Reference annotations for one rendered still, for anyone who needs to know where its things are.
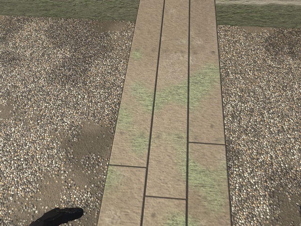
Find left robot hand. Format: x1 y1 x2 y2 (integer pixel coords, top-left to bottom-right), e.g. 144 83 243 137
29 207 84 226

